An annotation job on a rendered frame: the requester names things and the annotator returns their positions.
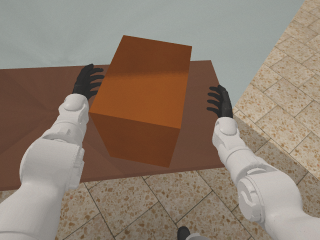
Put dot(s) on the robot left upper arm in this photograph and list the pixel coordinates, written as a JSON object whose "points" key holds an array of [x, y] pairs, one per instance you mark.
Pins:
{"points": [[33, 211]]}

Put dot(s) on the right robot hand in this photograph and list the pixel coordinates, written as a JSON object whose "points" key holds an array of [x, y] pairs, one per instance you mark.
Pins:
{"points": [[224, 105]]}

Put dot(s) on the right robot forearm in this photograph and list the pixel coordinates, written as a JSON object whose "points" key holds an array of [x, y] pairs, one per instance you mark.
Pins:
{"points": [[238, 159]]}

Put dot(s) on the right robot foot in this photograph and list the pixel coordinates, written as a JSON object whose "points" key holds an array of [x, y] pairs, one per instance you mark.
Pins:
{"points": [[182, 233]]}

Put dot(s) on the table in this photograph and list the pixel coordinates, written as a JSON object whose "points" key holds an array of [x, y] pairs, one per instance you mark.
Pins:
{"points": [[29, 105]]}

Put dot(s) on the robot right upper arm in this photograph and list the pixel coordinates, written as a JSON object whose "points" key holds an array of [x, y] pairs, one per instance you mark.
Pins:
{"points": [[272, 200]]}

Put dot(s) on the left robot forearm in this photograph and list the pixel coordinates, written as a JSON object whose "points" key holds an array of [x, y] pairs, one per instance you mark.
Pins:
{"points": [[70, 126]]}

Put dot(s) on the left robot hand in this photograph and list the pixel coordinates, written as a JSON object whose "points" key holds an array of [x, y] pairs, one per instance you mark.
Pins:
{"points": [[83, 83]]}

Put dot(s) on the carton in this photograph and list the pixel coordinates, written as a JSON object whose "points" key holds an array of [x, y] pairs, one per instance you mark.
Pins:
{"points": [[139, 106]]}

